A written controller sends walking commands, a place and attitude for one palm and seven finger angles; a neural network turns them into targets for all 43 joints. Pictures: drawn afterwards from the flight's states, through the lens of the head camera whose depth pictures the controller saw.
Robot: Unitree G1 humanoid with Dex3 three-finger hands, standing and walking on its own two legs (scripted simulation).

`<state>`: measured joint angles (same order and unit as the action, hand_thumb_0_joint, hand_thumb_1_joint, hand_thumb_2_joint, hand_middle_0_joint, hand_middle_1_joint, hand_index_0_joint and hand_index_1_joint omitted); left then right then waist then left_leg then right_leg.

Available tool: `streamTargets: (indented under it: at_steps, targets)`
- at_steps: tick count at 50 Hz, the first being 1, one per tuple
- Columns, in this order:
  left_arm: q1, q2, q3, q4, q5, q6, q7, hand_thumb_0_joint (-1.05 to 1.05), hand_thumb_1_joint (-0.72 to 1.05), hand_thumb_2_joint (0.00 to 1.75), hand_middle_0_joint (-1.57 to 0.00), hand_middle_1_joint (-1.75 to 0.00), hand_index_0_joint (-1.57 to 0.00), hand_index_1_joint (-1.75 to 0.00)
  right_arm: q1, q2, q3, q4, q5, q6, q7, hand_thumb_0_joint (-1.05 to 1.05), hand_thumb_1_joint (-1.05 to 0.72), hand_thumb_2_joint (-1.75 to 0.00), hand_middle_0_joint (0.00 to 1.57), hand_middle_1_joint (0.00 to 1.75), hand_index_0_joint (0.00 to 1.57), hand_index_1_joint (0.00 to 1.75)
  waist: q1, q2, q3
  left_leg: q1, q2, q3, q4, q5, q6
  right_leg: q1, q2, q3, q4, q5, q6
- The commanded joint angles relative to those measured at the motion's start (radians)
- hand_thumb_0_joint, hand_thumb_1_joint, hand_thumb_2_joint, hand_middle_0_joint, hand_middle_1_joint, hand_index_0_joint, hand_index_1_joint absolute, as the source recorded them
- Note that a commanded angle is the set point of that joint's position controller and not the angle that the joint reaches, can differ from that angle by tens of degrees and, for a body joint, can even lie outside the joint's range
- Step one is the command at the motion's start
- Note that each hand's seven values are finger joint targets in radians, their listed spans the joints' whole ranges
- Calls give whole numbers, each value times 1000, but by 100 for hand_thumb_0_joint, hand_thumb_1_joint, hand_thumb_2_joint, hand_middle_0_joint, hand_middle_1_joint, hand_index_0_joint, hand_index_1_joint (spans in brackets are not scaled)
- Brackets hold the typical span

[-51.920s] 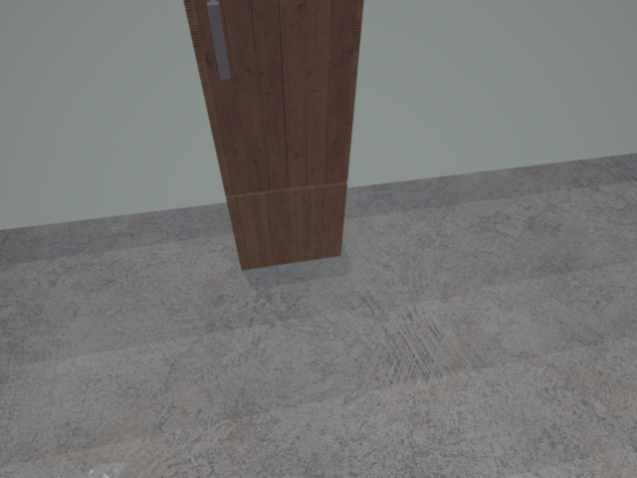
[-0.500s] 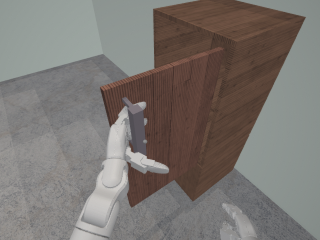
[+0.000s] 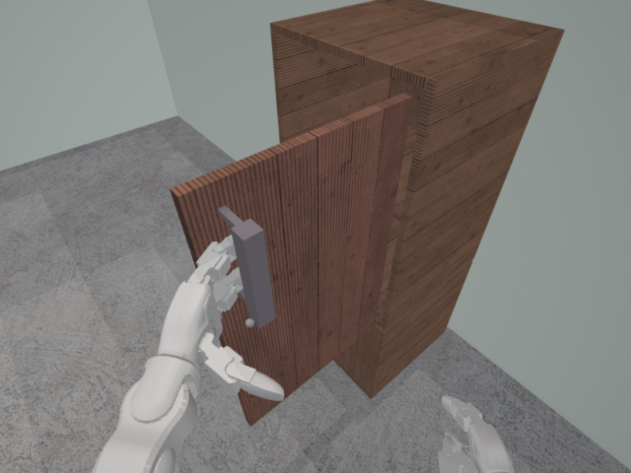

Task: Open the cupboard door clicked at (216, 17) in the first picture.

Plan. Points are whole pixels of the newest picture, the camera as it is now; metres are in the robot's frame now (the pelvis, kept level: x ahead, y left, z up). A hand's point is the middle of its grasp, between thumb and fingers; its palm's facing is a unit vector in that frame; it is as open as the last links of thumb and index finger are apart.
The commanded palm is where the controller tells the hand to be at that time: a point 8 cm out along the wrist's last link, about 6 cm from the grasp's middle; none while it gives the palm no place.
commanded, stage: slide the hand sideways off the handle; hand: left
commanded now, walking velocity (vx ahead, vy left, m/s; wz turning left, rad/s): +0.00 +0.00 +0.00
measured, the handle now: (245, 267) +0.32 +0.12 +0.14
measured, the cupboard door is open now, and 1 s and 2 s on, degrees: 91 89 89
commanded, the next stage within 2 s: draw the hand back to the body in 0.60 s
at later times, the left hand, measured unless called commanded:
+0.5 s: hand (190, 360) +0.19 +0.15 +0.13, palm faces +0.03 -1.00 -0.08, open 16.3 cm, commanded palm +0.16 +0.20 +0.14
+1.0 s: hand (151, 360) +0.19 +0.18 +0.13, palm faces +0.01 -1.00 -0.08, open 16.3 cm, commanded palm +0.15 +0.24 +0.15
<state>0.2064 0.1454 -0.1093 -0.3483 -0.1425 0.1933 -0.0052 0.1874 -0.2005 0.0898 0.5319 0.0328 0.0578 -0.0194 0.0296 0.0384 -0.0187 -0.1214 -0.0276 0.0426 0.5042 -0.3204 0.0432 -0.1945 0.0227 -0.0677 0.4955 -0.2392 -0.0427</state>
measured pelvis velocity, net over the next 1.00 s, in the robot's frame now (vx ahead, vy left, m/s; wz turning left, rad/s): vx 0.00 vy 0.00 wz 0.03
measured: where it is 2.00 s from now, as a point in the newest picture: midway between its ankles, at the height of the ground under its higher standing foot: outside the picture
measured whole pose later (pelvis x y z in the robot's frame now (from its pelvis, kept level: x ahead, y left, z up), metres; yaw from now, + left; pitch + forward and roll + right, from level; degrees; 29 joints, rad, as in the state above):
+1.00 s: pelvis +0.00 +0.00 +0.00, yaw +2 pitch -2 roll -1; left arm 0.43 0.27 0.19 -0.42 -0.30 0.08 -0.25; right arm 0.23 -0.24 0.08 0.58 0.06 -0.22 -0.05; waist 0.05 0.06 -0.05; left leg -0.19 -0.02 0.01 0.58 -0.36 0.04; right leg -0.23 0.03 -0.10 0.52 -0.26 -0.04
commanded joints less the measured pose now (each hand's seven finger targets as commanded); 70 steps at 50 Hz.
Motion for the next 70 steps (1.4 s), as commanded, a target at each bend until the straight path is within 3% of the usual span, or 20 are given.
streamTargets:
  at_steps: [1,3,5,11,14,24,30,32,34,40,44,46,51,55,60,61,62,63,67,70]
  targets:
    - [-128,68,132,-253,-23,-79,-18,0,-50,30,-15,-30,-15,-30,-171,-91,-46,-184,-1,-84,-20,0,-90,-90,20,30,20,30,12,-43,-108,-62,35,-57,-86,199,-24,80,-18,31,-70,148,3]
    - [-105,90,162,-249,-33,-82,-35,0,-50,30,-15,-30,-15,-30,-164,-96,-49,-180,0,-95,-24,0,-90,-90,20,30,20,30,9,-59,-100,-72,33,-53,-73,200,-19,80,-19,40,-75,159,8]
    - [-87,109,179,-280,-40,-96,-50,0,-50,30,-15,-30,-15,-30,-155,-99,-53,-183,2,-109,-25,0,-90,-90,20,30,20,30,11,-10,-118,-61,29,-49,-69,216,-20,88,-24,42,-70,177,6]
    - [48,146,238,-300,-76,-128,-106,0,-50,30,-15,-30,-15,-30,-128,-112,-61,-183,5,-155,-28,0,-90,-90,20,30,20,30,13,-57,-110,-85,29,-48,-36,239,-11,93,-26,55,-60,241,18]
    - [86,177,272,-301,-89,-145,-135,0,-50,30,-15,-30,-15,-30,-117,-118,-64,-177,6,-174,-31,0,-90,-90,20,30,20,30,12,-35,-100,-94,25,-47,-17,238,-9,83,-33,67,-63,251,22]
    - [168,247,383,-271,-161,-211,-227,0,-50,30,-15,-30,-15,-30,-110,-136,-72,-151,15,-262,-39,0,-90,-90,20,30,20,30,12,-42,-90,-140,21,-62,40,183,-12,55,-66,130,-92,175,46]
    - [76,227,338,-278,-177,-232,-254,0,-50,30,-15,-30,-15,-30,-124,-144,-74,-144,19,-313,-45,0,-90,-90,20,30,20,30,-3,-17,-56,-153,20,-73,51,108,-10,-8,-77,149,-130,-24,44]
    - [66,218,325,-268,-172,-235,-244,0,-50,30,-15,-30,-15,-30,-122,-143,-74,-142,18,-330,-49,0,-90,-90,20,30,20,30,-2,-35,-50,-156,20,-78,43,92,-9,-17,-71,135,-131,-79,39]
    - [79,257,358,-244,-162,-235,-229,0,-50,30,-15,-30,-15,-30,-118,-146,-75,-127,16,-338,-49,0,-90,-90,20,30,20,30,7,-39,-49,-165,24,-81,47,93,-12,-12,-76,142,-132,-86,35]
    - [94,262,387,-267,-158,-211,-219,0,-50,30,-15,-30,-15,-30,-124,-138,-65,-132,18,-335,-46,0,-90,-90,20,30,20,30,24,18,-72,-148,23,-81,-2,127,-13,16,-50,76,-89,-4,22]
    - [119,265,403,-266,-171,-192,-236,0,-50,30,-15,-30,-15,-30,-117,-145,-64,-132,21,-343,-44,0,-90,-90,20,30,20,30,26,0,-81,-127,28,-86,-20,181,-17,31,-28,31,-59,109,18]
    - [117,234,368,-292,-172,-184,-247,0,-50,30,-15,-30,-15,-30,-114,-146,-61,-140,23,-346,-41,0,-90,-90,20,30,20,30,20,6,-77,-118,28,-92,-33,185,-22,18,-21,11,-47,121,19]
    - [104,247,383,-300,-167,-164,-247,0,-50,30,-15,-30,-15,-30,-113,-150,-61,-133,21,-349,-43,0,-90,-90,20,30,20,30,16,-13,-62,-115,29,-103,-45,176,-26,4,-16,1,-49,102,17]
    - [96,270,408,-328,-164,-158,-248,0,-50,30,-15,-30,-15,-30,-116,-149,-62,-133,21,-349,-42,0,-90,-90,20,30,20,30,23,28,-86,-93,29,-106,-50,212,-39,11,-13,-8,-40,131,12]
    - [78,279,429,-305,-174,-138,-261,0,-32,37,-16,-30,-16,-30,-118,-153,-61,-127,24,-343,-46,0,-90,-90,20,30,20,30,20,7,-80,-89,32,-113,-57,226,-48,12,-9,-16,-44,142,12]
    - [45,375,436,-450,-8,-224,-88,0,-29,39,-16,-30,-16,-30,-124,-137,-68,-146,-11,-339,-52,0,-90,-90,20,30,20,30,46,34,-33,-145,43,-113,-87,195,-38,68,-11,32,-62,118,8]
    - [185,277,397,-337,2,-233,-18,0,-26,40,-16,-30,-16,-30,-101,-127,-66,-125,-25,-334,-53,0,-90,-90,20,30,20,30,34,5,13,-156,47,-109,-104,172,-45,62,-18,30,-71,102,1]
    - [241,241,365,-322,26,-246,21,0,-22,42,-16,-30,-16,-30,-87,-128,-67,-117,-26,-316,-44,0,-90,-90,20,30,20,30,33,-1,10,-150,55,-114,-118,194,-50,80,-20,28,-67,110,1]
    - [204,269,364,-381,75,-297,94,0,-8,48,-16,-30,-16,-30,-93,-136,-81,-113,-32,-278,-33,0,-90,-90,20,30,20,30,27,73,-37,-86,65,-104,-132,266,-55,119,-25,45,-77,144,1]
    - [193,280,372,-367,91,-313,121,0,2,52,-17,-30,-17,-30,-97,-136,-85,-104,-35,-263,-37,0,-90,-90,20,30,20,30,23,60,-26,-68,67,-105,-148,276,-55,129,-24,47,-93,147,1]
